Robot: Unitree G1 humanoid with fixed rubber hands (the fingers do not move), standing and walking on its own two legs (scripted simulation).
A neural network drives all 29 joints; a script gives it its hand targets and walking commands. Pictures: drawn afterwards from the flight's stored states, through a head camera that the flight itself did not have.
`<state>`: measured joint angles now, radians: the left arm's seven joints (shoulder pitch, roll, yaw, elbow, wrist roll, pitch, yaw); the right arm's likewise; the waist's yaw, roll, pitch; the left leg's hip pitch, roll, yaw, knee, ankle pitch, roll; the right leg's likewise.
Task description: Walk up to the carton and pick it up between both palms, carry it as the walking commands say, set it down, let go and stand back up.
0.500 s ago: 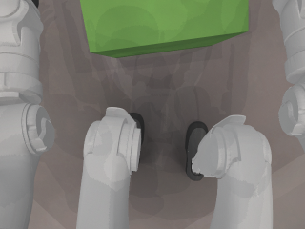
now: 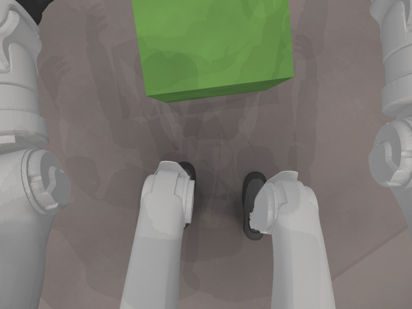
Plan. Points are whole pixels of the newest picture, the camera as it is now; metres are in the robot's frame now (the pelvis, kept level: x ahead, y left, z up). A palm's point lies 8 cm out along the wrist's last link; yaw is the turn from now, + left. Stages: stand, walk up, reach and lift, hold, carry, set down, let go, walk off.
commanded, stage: set down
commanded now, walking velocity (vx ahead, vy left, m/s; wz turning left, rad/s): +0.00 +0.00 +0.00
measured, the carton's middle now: (212, 48) +0.56 +0.06 -0.36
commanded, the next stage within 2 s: let go in 0.78 s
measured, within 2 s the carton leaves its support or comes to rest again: neither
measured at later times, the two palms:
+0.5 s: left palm out of the picture +0.52 +0.32 +0.07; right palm out of the picture +0.61 -0.16 +0.07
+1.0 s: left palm out of the picture +0.48 +0.31 +0.11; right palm out of the picture +0.55 -0.17 +0.11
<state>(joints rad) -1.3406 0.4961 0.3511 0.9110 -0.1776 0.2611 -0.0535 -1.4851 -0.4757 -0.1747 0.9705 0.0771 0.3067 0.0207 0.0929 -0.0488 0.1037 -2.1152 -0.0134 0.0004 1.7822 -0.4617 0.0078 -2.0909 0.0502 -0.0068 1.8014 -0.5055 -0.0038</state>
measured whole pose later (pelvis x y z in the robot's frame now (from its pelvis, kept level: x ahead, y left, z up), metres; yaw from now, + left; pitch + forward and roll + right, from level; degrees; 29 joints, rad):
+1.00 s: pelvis +0.06 +0.01 +0.21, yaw +0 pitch +41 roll -1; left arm -0.82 0.37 0.37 0.75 -0.01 0.15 -0.15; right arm -0.93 -0.27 -0.25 0.76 -0.04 0.22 -0.03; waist 0.06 -0.04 -0.04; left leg -1.37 -0.02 -0.01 0.93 -0.27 0.01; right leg -1.34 0.05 0.03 0.93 -0.30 0.00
